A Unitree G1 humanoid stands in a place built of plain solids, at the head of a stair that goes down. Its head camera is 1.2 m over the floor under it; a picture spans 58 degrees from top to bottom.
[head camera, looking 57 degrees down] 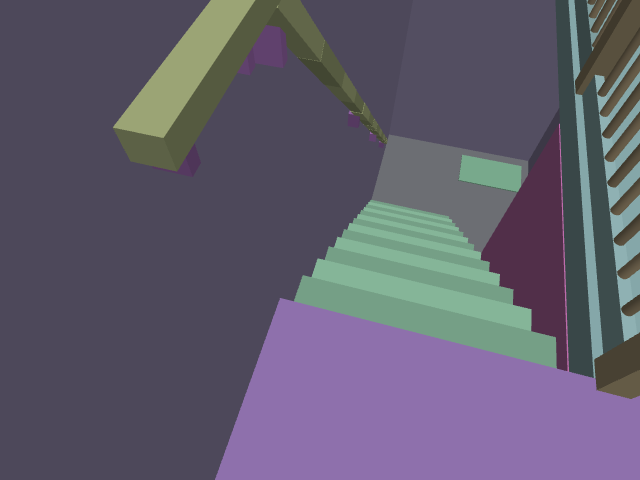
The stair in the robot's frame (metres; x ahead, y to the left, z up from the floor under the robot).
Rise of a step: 0.21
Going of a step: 0.20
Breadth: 0.90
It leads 16 degrees to the right of straight ahead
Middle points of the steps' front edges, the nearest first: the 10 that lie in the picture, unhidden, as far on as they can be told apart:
0.45 -0.31 0.00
0.64 -0.37 -0.21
0.84 -0.42 -0.42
1.03 -0.48 -0.63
1.23 -0.53 -0.84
1.42 -0.58 -1.04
1.61 -0.64 -1.25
1.81 -0.69 -1.46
2.00 -0.74 -1.67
2.20 -0.80 -1.88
